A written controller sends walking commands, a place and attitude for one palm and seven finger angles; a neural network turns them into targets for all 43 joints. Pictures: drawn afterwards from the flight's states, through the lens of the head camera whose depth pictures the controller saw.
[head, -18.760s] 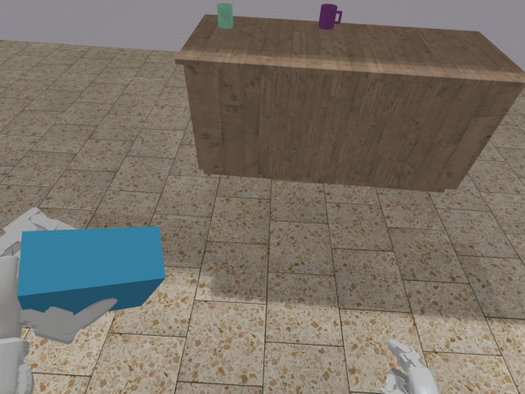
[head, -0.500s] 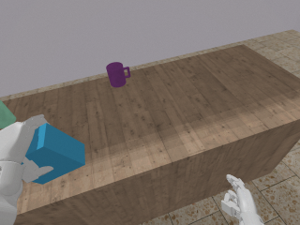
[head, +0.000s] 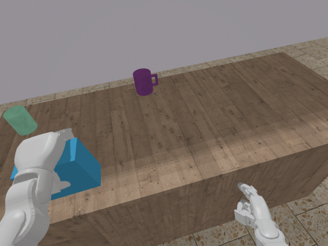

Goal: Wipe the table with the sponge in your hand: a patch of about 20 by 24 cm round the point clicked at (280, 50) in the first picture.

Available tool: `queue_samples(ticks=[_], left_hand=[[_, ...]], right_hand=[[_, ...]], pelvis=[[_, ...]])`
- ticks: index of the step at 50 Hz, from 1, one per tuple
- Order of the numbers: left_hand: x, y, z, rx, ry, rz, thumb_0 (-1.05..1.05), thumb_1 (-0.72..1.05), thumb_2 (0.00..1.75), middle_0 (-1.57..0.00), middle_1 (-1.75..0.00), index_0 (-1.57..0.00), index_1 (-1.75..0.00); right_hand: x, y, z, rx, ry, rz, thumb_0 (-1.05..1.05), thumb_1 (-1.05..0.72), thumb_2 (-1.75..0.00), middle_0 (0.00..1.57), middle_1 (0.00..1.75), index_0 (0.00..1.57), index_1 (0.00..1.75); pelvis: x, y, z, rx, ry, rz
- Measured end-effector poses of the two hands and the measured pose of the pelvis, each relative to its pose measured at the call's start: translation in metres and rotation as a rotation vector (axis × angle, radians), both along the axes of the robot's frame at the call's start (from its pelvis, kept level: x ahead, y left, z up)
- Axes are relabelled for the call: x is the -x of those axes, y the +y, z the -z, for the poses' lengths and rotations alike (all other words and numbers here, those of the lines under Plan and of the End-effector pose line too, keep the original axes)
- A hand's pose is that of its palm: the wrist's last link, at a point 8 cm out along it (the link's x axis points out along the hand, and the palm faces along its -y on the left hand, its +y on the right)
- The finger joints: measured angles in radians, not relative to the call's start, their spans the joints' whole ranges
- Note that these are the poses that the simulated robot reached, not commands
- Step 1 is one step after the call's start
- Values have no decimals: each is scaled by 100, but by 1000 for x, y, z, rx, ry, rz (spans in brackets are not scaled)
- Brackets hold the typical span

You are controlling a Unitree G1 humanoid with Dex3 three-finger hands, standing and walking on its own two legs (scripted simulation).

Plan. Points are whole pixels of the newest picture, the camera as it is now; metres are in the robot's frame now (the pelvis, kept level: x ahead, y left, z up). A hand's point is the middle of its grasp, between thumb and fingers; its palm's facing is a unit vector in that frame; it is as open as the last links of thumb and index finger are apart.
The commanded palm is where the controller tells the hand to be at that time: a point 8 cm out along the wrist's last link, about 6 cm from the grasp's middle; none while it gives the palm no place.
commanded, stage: turn the palm down, sponge in hand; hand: left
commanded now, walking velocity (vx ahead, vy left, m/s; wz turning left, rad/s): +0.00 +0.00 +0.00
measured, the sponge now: (67, 175) +0.23 +0.29 +0.06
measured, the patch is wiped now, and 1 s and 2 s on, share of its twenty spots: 0.00 0.00 0.00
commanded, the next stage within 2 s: move the sponge above the wiping area in 0.44 s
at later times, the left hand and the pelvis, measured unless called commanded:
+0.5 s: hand (57, 164) +0.22 +0.29 +0.12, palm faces +0.06 -0.07 -1.00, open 9.9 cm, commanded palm +0.19 +0.27 +0.18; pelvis +0.00 +0.00 +0.00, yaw +0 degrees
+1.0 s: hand (61, 170) +0.22 +0.28 +0.10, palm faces +0.02 -0.08 -1.00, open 9.9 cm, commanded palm +0.19 +0.27 +0.17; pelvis +0.00 -0.01 +0.00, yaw +0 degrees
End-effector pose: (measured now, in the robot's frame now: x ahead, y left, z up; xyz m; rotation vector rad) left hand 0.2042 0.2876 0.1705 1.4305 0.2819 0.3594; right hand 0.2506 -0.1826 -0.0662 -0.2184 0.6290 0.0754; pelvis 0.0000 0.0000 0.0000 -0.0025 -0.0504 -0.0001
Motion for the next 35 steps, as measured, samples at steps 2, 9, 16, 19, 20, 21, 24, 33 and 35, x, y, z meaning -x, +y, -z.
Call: queue_samples(ticks=[2,9,16,19,20,21,24,33,35], left_hand=[[-1,1,-1,-19,2,-5,0,-48,104,-75,-134,-76,-135],[0,4,-4,-28,8,-32,0,-48,104,-75,-134,-76,-135],[2,0,0,-27,29,-17,0,-48,104,-75,-134,-76,-135],[2,-1,0,-27,28,-11,0,-48,104,-75,-134,-76,-135],[2,-2,0,-26,26,-11,0,-48,104,-75,-134,-76,-135],[2,-2,0,-26,24,-10,0,-48,104,-75,-134,-76,-135],[2,-3,0,-27,19,-12,0,-48,104,-75,-134,-76,-135],[1,-8,2,-23,27,-14,0,-48,104,-75,-134,-76,-135],[2,-9,3,-23,30,-14,0,-48,104,-75,-134,-76,-135]], right_hand=[[-1,2,0,-5,4,-7,2,-90,-90,20,30,20,30],[-4,8,0,-23,11,-23,2,-90,-90,20,30,20,30],[-4,6,-1,-22,5,-26,2,-90,-90,20,30,20,30],[-3,3,-1,-17,6,-22,2,-90,-90,20,30,20,30],[-3,2,-1,-17,5,-21,2,-90,-90,20,30,20,30],[-2,1,-1,-16,5,-19,2,-90,-90,20,30,20,30],[-1,-3,-1,-11,7,-13,2,-90,-90,20,30,20,30],[3,-14,0,-13,6,11,2,-90,-90,20,30,20,30],[3,-16,0,-14,4,15,2,-90,-90,20,30,20,30]], pelvis=[[0,1,0,0,-1,-1],[1,1,-2,-1,-5,-2],[2,-1,-2,-1,-9,-2],[2,-2,-2,-1,-11,0],[2,-2,-2,-1,-11,0],[2,-3,-2,-1,-11,-1],[2,-4,-2,-2,-13,1],[2,-8,-2,-4,-14,5],[2,-9,-2,-4,-14,6]])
